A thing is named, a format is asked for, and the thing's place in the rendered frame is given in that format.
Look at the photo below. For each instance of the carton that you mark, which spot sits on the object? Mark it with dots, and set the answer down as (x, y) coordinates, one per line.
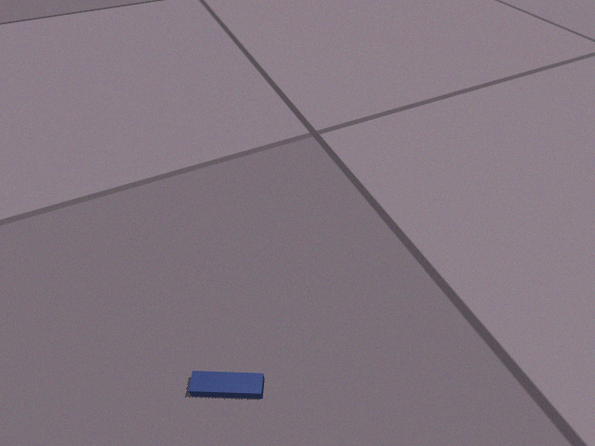
(226, 385)

